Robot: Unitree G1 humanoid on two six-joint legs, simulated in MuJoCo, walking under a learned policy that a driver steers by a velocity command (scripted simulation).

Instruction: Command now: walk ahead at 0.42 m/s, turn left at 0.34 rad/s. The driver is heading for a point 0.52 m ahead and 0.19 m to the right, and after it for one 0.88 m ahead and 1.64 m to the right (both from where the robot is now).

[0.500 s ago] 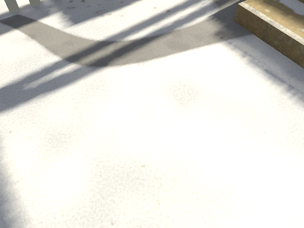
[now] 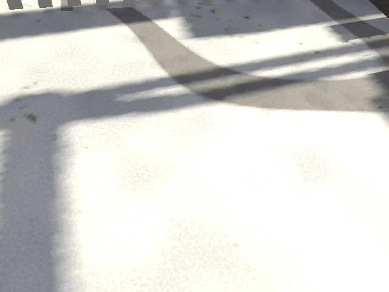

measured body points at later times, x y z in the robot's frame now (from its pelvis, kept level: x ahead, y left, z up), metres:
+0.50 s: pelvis +0.25 -0.03 -0.01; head +0.31 -0.04 +0.44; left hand +0.44 +0.22 -0.11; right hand +0.34 -0.32 -0.12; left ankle +0.18 +0.11 -0.64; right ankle +0.33 -0.11 -0.74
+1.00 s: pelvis +0.40 -0.01 +0.00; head +0.42 +0.00 +0.45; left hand +0.67 +0.18 -0.09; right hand +0.39 -0.31 -0.08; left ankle +0.46 +0.10 -0.74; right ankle +0.36 -0.14 -0.66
